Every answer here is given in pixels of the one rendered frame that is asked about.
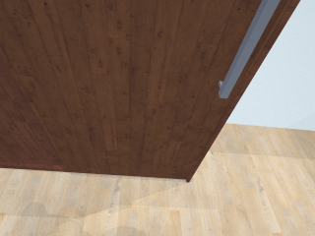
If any handle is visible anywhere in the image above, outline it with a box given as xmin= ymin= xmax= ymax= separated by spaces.
xmin=218 ymin=0 xmax=281 ymax=99

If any wardrobe door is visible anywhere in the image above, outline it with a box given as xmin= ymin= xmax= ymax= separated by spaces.
xmin=0 ymin=53 xmax=64 ymax=166
xmin=0 ymin=0 xmax=291 ymax=180

